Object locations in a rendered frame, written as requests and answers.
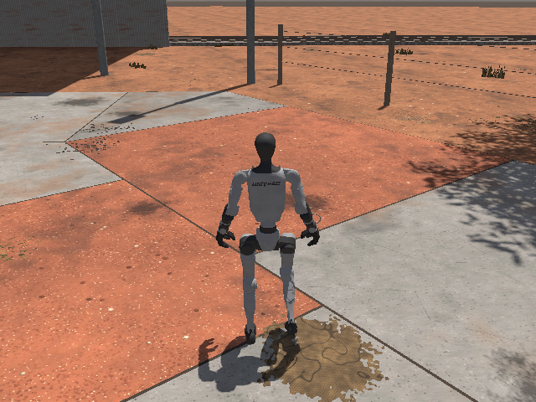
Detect left robot upper arm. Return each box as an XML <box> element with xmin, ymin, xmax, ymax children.
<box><xmin>225</xmin><ymin>169</ymin><xmax>249</xmax><ymax>216</ymax></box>

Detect robot left shin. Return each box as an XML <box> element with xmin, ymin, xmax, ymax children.
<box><xmin>243</xmin><ymin>278</ymin><xmax>255</xmax><ymax>333</ymax></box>

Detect left robot thigh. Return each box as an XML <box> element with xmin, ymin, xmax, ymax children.
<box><xmin>239</xmin><ymin>234</ymin><xmax>257</xmax><ymax>293</ymax></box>

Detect robot right hand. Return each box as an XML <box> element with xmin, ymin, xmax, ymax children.
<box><xmin>301</xmin><ymin>228</ymin><xmax>320</xmax><ymax>246</ymax></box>

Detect robot left hand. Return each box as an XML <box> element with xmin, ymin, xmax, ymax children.
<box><xmin>216</xmin><ymin>231</ymin><xmax>235</xmax><ymax>248</ymax></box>

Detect right robot upper arm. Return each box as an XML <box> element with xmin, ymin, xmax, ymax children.
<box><xmin>284</xmin><ymin>168</ymin><xmax>308</xmax><ymax>214</ymax></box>

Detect right robot forearm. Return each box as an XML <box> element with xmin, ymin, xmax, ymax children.
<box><xmin>300</xmin><ymin>202</ymin><xmax>317</xmax><ymax>233</ymax></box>

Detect left robot forearm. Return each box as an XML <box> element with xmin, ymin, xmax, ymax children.
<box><xmin>218</xmin><ymin>204</ymin><xmax>234</xmax><ymax>235</ymax></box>

